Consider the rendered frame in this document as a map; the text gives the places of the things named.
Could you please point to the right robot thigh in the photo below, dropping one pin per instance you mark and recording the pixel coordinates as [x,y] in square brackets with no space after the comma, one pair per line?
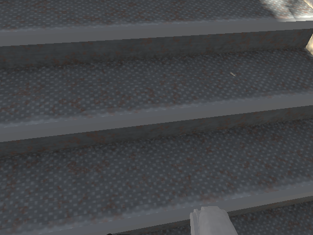
[211,221]

